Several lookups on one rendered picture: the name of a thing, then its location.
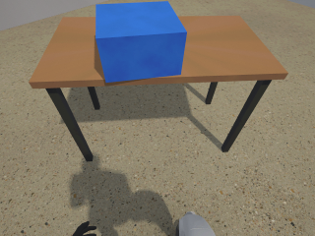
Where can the carton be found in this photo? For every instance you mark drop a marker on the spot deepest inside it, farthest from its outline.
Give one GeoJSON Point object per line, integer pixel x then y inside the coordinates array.
{"type": "Point", "coordinates": [139, 40]}

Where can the table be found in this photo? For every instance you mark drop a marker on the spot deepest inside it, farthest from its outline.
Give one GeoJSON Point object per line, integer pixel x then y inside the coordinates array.
{"type": "Point", "coordinates": [217, 49]}

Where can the left robot hand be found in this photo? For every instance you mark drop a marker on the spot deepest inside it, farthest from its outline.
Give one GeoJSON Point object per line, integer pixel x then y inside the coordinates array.
{"type": "Point", "coordinates": [83, 228]}

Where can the robot right shin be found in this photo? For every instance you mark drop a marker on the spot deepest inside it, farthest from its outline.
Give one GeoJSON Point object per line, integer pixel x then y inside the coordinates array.
{"type": "Point", "coordinates": [189, 212]}

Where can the right robot thigh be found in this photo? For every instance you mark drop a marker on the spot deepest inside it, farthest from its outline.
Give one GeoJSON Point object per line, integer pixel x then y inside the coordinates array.
{"type": "Point", "coordinates": [194, 225]}

